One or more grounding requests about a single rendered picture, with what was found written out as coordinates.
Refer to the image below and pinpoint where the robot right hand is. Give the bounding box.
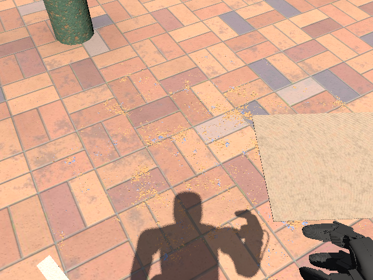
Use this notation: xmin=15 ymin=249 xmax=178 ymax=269
xmin=299 ymin=221 xmax=373 ymax=280

